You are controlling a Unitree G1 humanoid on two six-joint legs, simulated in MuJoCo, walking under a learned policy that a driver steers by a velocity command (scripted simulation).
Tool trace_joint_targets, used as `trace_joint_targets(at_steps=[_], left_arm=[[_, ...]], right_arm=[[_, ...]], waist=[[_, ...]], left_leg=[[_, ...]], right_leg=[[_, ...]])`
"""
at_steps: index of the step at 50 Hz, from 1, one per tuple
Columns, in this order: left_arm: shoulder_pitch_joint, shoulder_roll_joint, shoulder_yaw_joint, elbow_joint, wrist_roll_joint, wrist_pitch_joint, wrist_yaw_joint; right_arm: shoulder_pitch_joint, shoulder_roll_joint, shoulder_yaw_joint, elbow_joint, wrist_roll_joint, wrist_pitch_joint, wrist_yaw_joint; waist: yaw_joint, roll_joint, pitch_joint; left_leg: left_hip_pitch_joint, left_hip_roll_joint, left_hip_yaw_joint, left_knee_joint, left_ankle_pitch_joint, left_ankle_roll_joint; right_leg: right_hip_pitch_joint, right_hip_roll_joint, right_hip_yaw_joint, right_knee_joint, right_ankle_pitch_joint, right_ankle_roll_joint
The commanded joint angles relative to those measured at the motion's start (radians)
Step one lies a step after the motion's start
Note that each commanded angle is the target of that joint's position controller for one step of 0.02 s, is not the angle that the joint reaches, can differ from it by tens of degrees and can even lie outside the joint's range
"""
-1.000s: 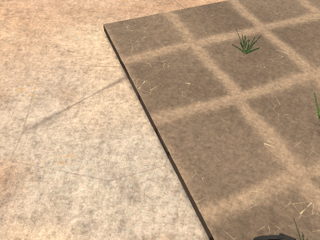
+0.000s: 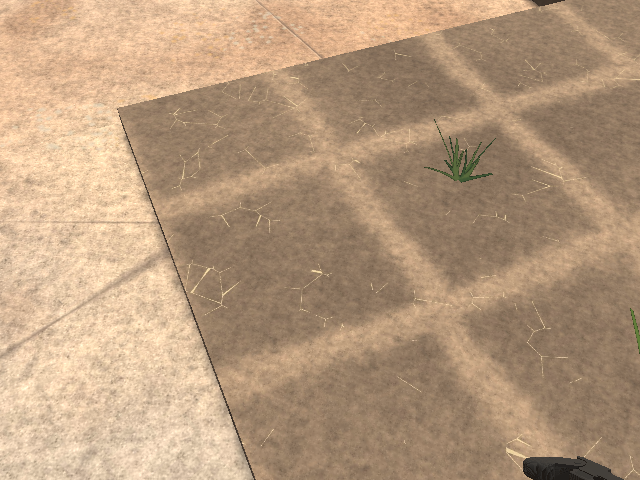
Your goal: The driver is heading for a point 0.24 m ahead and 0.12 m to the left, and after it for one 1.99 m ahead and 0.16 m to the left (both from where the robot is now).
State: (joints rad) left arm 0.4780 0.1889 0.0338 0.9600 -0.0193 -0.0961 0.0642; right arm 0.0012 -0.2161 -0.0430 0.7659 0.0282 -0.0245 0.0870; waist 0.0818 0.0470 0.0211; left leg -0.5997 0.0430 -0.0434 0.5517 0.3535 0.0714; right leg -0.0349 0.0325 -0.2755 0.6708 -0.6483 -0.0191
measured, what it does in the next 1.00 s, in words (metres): walks ahead, turning left: right foot 0.06 m higher, then left foot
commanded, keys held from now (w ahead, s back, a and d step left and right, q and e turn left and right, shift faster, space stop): w+q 0.04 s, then q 0.32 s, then no key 0.64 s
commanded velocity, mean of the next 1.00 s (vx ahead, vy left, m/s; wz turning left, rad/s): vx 0.14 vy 0.00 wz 0.33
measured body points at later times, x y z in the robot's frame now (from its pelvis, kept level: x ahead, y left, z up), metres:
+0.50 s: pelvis +0.26 -0.02 -0.06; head +0.29 -0.04 +0.39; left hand +0.31 +0.26 -0.15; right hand +0.50 -0.24 -0.17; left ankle +0.14 +0.09 -0.68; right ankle +0.39 -0.12 -0.75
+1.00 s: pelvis +0.32 -0.01 -0.01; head +0.32 +0.00 +0.44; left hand +0.32 +0.26 -0.15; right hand +0.50 -0.18 -0.14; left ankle +0.26 +0.08 -0.75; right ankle +0.38 -0.12 -0.75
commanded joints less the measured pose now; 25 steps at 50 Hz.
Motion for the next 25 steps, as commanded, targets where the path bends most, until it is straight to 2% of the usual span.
trace_joint_targets(at_steps=[1, 2, 3, 4, 5, 6, 7, 8, 9, 10, 11, 12, 13, 14, 15, 16, 17, 18, 19, 20, 21, 22, 23, 24, 25], left_arm=[[0.069, 0.123, 0.041, -0.051, -0.001, 0.031, 0.018], [0.19, 0.105, 0.039, -0.026, -0.009, 0.048, 0.002], [0.23, 0.104, 0.032, 0.0, -0.011, 0.066, -0.007], [0.27, 0.101, 0.028, 0.024, -0.022, 0.07, -0.007], [0.183, 0.113, 0.021, 0.021, -0.034, 0.048, -0.019], [0.094, 0.127, 0.019, -0.02, -0.014, 0.032, -0.044], [-0.283, 0.171, 0.026, -0.169, -0.001, -0.01, -0.03], [-0.409, 0.144, 0.018, -0.242, -0.016, -0.038, -0.03], [-0.279, 0.116, -0.002, -0.282, -0.037, -0.052, -0.051], [-0.232, 0.141, 0.003, -0.27, -0.02, -0.047, -0.06], [-0.143, 0.114, 0.003, -0.294, -0.022, -0.029, -0.054], [-0.182, 0.11, -0.001, -0.292, -0.015, -0.013, -0.036], [-0.177, 0.103, -0.005, -0.283, 0.001, -0.002, -0.024], [-0.156, 0.104, 0.003, -0.238, 0.029, -0.002, -0.014], [-0.087, 0.11, 0.014, -0.211, 0.036, -0.003, -0.014], [-0.012, 0.107, 0.019, -0.193, 0.03, -0.003, -0.016], [0.051, 0.124, 0.029, -0.178, 0.04, -0.003, -0.015], [0.061, 0.16, 0.044, -0.186, 0.064, -0.001, -0.009], [0.025, 0.296, 0.073, -0.232, 0.078, 0.008, 0.003], [-0.024, 0.316, 0.07, -0.281, 0.123, 0.004, -0.008], [-0.156, 0.288, 0.066, -0.327, 0.097, 0.004, -0.024], [-0.219, 0.238, 0.059, -0.326, 0.064, 0.018, -0.031], [-0.264, 0.193, 0.05, -0.315, 0.044, 0.037, -0.027], [-0.298, 0.167, 0.047, -0.304, 0.04, 0.048, -0.017], [-0.324, 0.171, 0.05, -0.301, 0.046, 0.055, -0.01]], right_arm=[[-0.213, 0.001, 0.011, -0.109, 0.008, -0.006, 0.036], [-0.264, -0.034, -0.012, -0.135, -0.011, -0.023, 0.035], [-0.195, -0.031, -0.026, -0.124, -0.025, -0.044, 0.036], [-0.026, -0.016, -0.029, -0.052, -0.014, -0.046, 0.043], [0.183, -0.041, -0.046, 0.034, 0.005, -0.033, 0.035], [0.336, -0.13, -0.055, 0.084, 0.01, -0.026, 0.034], [0.454, -0.187, -0.068, 0.11, -0.005, -0.007, -0.03], [0.565, -0.238, -0.054, 0.137, -0.067, -0.011, -0.072], [0.526, -0.244, -0.064, 0.125, -0.057, -0.005, -0.107], [0.403, -0.24, -0.066, 0.078, -0.031, 0.013, -0.12], [0.201, -0.285, -0.08, 0.041, -0.006, 0.026, -0.139], [-0.035, -0.256, -0.066, -0.038, 0.01, 0.033, -0.137], [-0.189, -0.27, -0.065, -0.093, -0.005, 0.037, -0.128], [-0.146, -0.266, -0.072, -0.1, -0.037, 0.028, -0.12], [-0.088, -0.257, -0.074, -0.084, -0.035, 0.022, -0.112], [-0.075, -0.239, -0.07, -0.068, -0.014, 0.02, -0.103], [-0.047, -0.201, -0.062, -0.056, 0.007, 0.017, -0.095], [-0.003, -0.145, -0.048, -0.038, 0.015, 0.013, -0.096], [0.086, -0.055, -0.025, -0.038, -0.013, 0.013, -0.102], [0.23, -0.04, -0.025, -0.033, 0.004, 0.014, -0.092], [0.305, -0.109, -0.045, 0.012, 0.022, 0.025, -0.081], [0.256, -0.131, -0.049, 0.006, 0.022, 0.046, -0.085], [0.231, -0.128, -0.05, 0.006, 0.015, 0.066, -0.098], [0.186, -0.14, -0.054, -0.002, 0.008, 0.081, -0.109], [0.175, -0.132, -0.052, -0.008, 0.002, 0.091, -0.109]], waist=[[0.065, -0.007, 0.131], [0.115, 0.079, 0.092], [0.072, 0.039, 0.012], [0.027, -0.025, -0.091], [-0.092, 0.012, -0.153], [-0.152, 0.054, -0.213], [-0.34, 0.057, -0.23], [-0.37, 0.165, -0.278], [-0.283, 0.081, -0.424], [-0.215, -0.027, -0.377], [-0.043, 0.004, -0.322], [0.035, -0.028, -0.147], [0.082, -0.047, -0.068], [0.045, -0.05, -0.09], [0.044, -0.024, -0.146], [0.079, 0.014, -0.196], [0.104, 0.023, -0.244], [0.119, -0.037, -0.251], [0.07, -0.341, -0.262], [-0.004, -0.505, -0.41], [-0.062, -0.375, -0.387], [-0.063, -0.324, -0.272], [-0.068, -0.25, -0.165], [-0.064, -0.21, -0.094], [-0.074, -0.197, -0.068]], left_leg=[[-0.183, 0.019, 0.041, -0.107, -0.089, -0.014], [-0.134, -0.071, 0.159, -0.083, -0.248, -0.009], [0.1, -0.132, 0.22, -0.102, -0.297, 0.017], [0.422, -0.114, 0.195, -0.159, -0.078, 0.044], [0.757, -0.036, 0.113, -0.311, 0.277, 0.101], [1.277, 0.163, -0.115, -0.109, 0.407, 0.219], [1.229, 0.246, -0.168, -0.132, 0.672, 0.238], [1.395, 0.346, -0.205, 0.029, 1.08, 0.286], [1.466, 0.433, -0.285, 0.054, 0.864, 0.353], [1.283, 0.364, -0.243, 0.004, 0.588, 0.313], [0.983, 0.352, -0.262, -0.075, 0.236, 0.26], [0.531, 0.28, -0.217, -0.211, 0.052, 0.196], [0.161, 0.158, -0.091, -0.278, 0.037, 0.147], [0.09, 0.084, -0.045, -0.263, 0.057, 0.125], [0.133, 0.069, -0.034, -0.213, 0.065, 0.111], [0.168, 0.076, -0.028, -0.163, 0.041, 0.091], [0.211, 0.058, -0.044, -0.078, 0.024, 0.048], [0.222, -0.005, -0.028, 0.047, -0.055, -0.015], [0.111, -0.145, 0.044, 0.38, -0.671, -0.117], [0.058, -0.233, -0.163, 0.707, -1.038, -0.14], [0.031, -0.181, -0.208, 0.853, -1.035, -0.133], [-0.037, -0.13, -0.115, 0.89, -0.972, -0.122], [-0.065, -0.081, -0.068, 0.871, -0.916, -0.116], [-0.031, -0.053, -0.059, 0.815, -0.859, -0.108], [0.035, -0.058, -0.017, 0.776, -0.813, -0.1]], right_leg=[[0.055, -0.318, 0.201, -0.004, 0.586, -0.095], [0.132, -0.265, 0.173, 0.068, 0.888, -0.07], [0.078, -0.226, 0.158, 0.197, 1.205, -0.024], [-0.117, -0.234, 0.178, 0.451, 1.18, -0.014], [-0.369, -0.17, 0.141, 0.756, 0.864, 0.021], [-0.927, -0.079, 0.192, 1.13, -0.029, 0.081], [-1.02, -0.076, 0.199, 1.206, -0.106, 0.044], [-1.202, -0.097, 0.254, 1.382, -0.301, 0.068], [-1.332, -0.129, 0.345, 1.365, -0.165, 0.08], [-1.306, -0.149, 0.323, 1.238, -0.076, 0.09], [-1.162, -0.218, 0.395, 1.022, -0.019, 0.097], [-0.95, -0.243, 0.349, 0.739, 0.017, 0.121], [-0.631, -0.181, 0.268, 0.463, 0.168, 0.128], [-0.472, -0.093, 0.188, 0.383, 0.317, 0.135], [-0.387, -0.057, 0.181, 0.328, 0.473, 0.127], [-0.285, -0.036, 0.179, 0.237, 0.588, 0.11], [-0.174, -0.005, 0.182, 0.155, 0.645, 0.091], [-0.109, -0.005, 0.192, 0.07, 0.782, 0.07], [-0.053, -0.302, 0.523, -0.088, 1.253, -0.063], [-0.024, -0.484, 1.038, -0.242, 1.2, -0.262], [-0.085, -0.48, 1.034, -0.231, 0.862, -0.281], [-0.169, -0.416, 0.905, -0.219, 0.605, -0.244], [-0.27, -0.372, 0.786, -0.21, 0.436, -0.201], [-0.393, -0.329, 0.683, -0.209, 0.336, -0.163], [-0.475, -0.292, 0.592, -0.227, 0.299, -0.135]])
